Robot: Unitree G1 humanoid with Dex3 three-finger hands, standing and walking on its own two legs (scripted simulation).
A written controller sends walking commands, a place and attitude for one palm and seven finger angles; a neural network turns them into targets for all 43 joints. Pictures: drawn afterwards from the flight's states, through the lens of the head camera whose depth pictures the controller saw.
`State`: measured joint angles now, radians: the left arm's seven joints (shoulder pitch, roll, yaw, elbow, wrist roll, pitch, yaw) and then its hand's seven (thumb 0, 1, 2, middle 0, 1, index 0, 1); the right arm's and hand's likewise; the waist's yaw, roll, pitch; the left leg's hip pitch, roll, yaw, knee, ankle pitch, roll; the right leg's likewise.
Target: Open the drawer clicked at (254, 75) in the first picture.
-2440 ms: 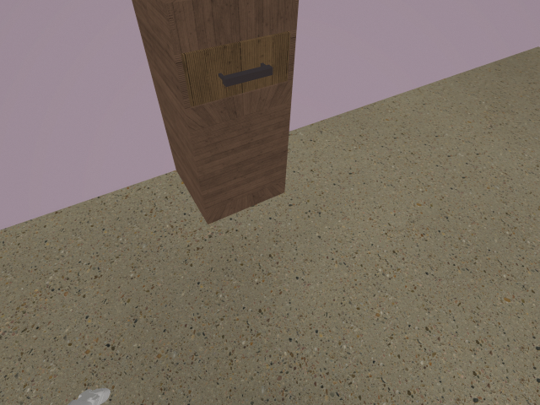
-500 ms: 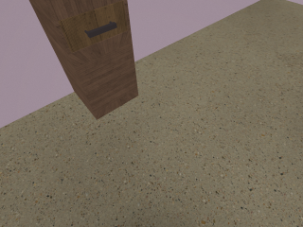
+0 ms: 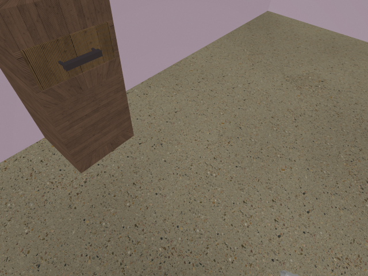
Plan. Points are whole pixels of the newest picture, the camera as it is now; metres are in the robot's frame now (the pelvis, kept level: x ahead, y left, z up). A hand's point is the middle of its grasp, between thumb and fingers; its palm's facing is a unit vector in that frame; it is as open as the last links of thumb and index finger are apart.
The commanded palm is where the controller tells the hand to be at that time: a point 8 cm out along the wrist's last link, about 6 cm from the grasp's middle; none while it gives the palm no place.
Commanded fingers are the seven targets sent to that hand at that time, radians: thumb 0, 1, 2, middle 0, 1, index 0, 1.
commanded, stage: walk to a spot facing it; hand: left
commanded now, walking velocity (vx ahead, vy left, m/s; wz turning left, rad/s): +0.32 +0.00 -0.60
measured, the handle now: (80, 57) +0.90 +0.57 -0.05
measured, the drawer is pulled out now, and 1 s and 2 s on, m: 0.00 0.00 0.00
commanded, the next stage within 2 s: turn to face it in 1.46 s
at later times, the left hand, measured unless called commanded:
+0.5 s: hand (142, 204) +0.34 +0.17 -0.18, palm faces -0.36 -0.92 -0.13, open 7.4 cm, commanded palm none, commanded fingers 0.00 0.90 0.90 -0.20 -0.30 -0.20 -0.30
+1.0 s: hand (162, 160) +0.50 +0.14 -0.18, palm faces -0.41 -0.88 -0.24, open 7.3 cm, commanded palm none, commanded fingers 0.00 0.90 0.90 -0.20 -0.30 -0.20 -0.30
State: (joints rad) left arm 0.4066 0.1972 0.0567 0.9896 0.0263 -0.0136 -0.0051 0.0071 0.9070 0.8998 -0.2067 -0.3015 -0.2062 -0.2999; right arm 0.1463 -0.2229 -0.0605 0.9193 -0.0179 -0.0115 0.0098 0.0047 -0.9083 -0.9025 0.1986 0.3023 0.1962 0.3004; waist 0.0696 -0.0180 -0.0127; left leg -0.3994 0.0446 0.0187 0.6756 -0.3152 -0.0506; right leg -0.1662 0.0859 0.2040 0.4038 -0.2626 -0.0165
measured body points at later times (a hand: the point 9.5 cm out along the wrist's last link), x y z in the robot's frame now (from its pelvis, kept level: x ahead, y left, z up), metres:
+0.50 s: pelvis +0.17 +0.04 -0.01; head +0.22 +0.05 +0.44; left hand +0.36 +0.22 -0.17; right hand -0.02 -0.12 -0.14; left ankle +0.04 +0.13 -0.74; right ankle +0.24 -0.11 -0.69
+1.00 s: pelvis +0.40 -0.04 -0.01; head +0.43 -0.05 +0.44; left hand +0.52 +0.18 -0.16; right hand +0.39 -0.30 -0.15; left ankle +0.56 +0.04 -0.72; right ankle +0.28 -0.07 -0.74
